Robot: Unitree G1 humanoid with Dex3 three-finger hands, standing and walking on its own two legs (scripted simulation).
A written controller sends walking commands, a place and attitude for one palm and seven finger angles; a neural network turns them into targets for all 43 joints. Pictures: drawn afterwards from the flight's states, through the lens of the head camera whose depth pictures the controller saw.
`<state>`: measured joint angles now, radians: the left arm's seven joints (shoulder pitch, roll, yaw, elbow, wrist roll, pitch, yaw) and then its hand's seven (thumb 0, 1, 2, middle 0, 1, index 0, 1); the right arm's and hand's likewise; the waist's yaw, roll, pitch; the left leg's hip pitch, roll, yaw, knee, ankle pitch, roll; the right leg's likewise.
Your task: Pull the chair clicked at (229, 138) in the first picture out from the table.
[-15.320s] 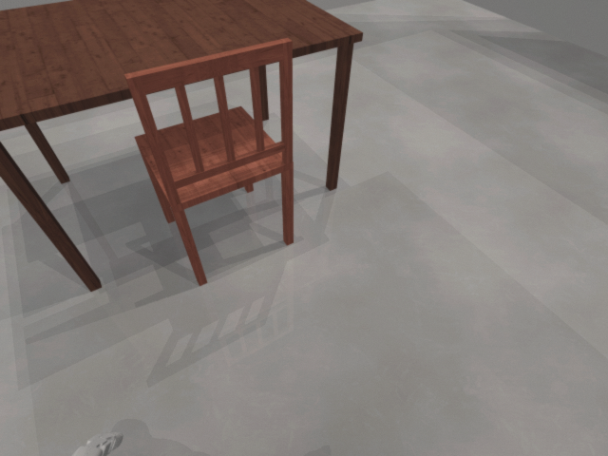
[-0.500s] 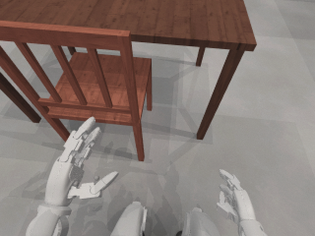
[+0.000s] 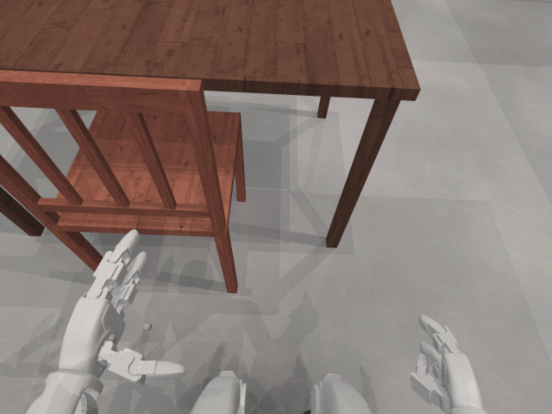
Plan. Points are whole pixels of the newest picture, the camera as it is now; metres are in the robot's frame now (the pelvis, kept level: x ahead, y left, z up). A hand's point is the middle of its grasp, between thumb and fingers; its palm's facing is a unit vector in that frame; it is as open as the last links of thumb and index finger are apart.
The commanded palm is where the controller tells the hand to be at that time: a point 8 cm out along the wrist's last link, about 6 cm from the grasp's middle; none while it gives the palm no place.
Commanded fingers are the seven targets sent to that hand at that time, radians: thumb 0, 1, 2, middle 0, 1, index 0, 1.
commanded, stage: raise the hand toward the chair's back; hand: left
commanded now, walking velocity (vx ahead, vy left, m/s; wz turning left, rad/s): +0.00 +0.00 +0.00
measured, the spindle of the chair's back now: (99, 163) +0.52 +0.35 -0.02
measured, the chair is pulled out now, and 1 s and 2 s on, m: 0.00 0.00 0.00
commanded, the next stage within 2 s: aim the fingers beside a spindle in 0.92 s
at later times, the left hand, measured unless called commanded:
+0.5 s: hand (121, 289) +0.26 +0.21 +0.06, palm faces +0.02 -1.00 -0.08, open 16.9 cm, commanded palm +0.23 +0.26 +0.06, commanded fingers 0.00 -0.50 0.30 -0.06 -0.08 -0.06 -0.08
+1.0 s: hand (127, 303) +0.25 +0.20 +0.05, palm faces -0.01 -1.00 -0.06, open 16.9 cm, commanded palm +0.23 +0.26 +0.06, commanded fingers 0.00 -0.50 0.30 -0.06 -0.08 -0.06 -0.08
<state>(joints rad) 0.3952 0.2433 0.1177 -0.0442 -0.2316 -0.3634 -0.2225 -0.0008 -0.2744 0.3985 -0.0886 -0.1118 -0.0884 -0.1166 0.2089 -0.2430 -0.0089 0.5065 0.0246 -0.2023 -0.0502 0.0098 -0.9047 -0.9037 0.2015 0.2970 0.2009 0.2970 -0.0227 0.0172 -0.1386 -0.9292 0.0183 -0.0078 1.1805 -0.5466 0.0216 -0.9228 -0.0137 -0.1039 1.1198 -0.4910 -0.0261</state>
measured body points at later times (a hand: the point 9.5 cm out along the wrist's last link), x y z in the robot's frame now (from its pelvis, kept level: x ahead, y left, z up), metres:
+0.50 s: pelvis +0.01 +0.00 +0.01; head +0.09 +0.00 +0.45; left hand +0.25 +0.26 +0.07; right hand +0.19 -0.24 -0.07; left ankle +0.01 +0.10 -0.65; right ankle +0.03 -0.11 -0.65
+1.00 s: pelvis +0.01 +0.00 +0.01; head +0.08 +0.00 +0.46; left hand +0.24 +0.25 +0.06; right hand +0.19 -0.24 -0.07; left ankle +0.01 +0.10 -0.65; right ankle +0.03 -0.11 -0.65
